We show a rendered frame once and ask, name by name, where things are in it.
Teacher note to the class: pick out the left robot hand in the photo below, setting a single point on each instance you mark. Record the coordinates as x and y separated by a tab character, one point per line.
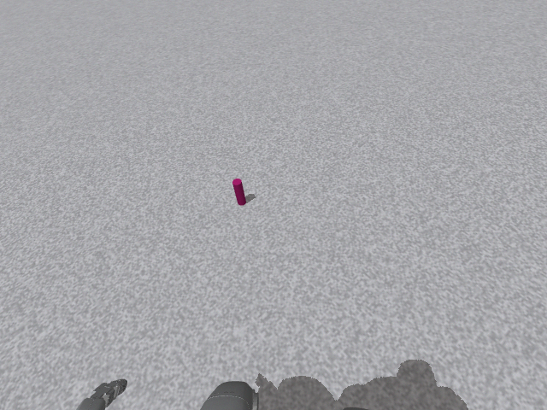
103	395

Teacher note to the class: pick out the can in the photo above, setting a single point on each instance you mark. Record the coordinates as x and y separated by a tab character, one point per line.
239	191

